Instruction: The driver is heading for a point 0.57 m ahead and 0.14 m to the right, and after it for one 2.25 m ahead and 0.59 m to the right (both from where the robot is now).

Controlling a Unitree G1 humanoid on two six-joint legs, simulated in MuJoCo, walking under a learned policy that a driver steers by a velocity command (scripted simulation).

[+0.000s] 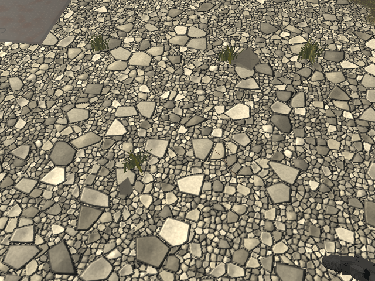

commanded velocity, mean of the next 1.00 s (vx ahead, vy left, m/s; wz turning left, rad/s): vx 0.50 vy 0.00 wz -0.40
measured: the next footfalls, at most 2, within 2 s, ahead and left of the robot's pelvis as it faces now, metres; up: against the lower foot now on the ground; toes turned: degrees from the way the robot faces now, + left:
left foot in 0.08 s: +0.20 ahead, +0.14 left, +0.00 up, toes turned -2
right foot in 0.58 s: +0.42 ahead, -0.18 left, +0.00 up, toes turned -22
